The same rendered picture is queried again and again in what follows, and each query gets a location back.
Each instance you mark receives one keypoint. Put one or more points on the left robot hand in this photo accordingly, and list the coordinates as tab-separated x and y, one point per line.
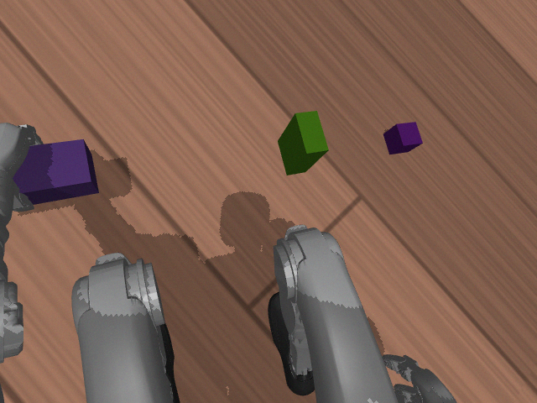
14	147

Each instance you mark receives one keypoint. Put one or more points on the left robot foot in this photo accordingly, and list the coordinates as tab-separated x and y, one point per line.
169	363

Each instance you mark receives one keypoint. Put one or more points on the right robot foot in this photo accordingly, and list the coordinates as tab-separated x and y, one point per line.
299	384

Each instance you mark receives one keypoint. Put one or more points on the left robot arm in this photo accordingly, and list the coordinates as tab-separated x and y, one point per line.
11	311

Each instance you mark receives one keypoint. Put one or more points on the right robot hand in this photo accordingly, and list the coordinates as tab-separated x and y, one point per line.
427	387

